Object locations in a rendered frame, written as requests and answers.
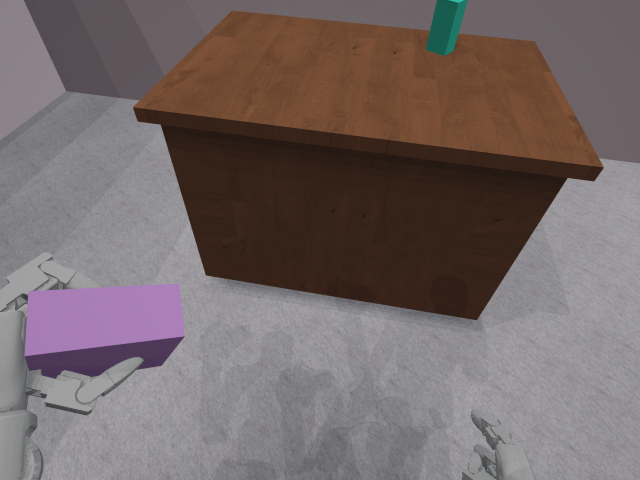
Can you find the table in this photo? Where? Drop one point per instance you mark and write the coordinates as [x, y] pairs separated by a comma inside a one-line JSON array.
[[346, 160]]

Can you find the sponge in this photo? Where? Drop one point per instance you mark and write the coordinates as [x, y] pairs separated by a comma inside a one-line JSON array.
[[89, 330]]

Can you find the robot right hand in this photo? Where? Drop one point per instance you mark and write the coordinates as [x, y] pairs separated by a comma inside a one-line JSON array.
[[509, 462]]

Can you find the robot left hand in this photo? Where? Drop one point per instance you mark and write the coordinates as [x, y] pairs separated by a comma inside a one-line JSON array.
[[70, 391]]

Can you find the left robot forearm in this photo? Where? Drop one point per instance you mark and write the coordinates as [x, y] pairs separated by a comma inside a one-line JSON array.
[[20, 457]]

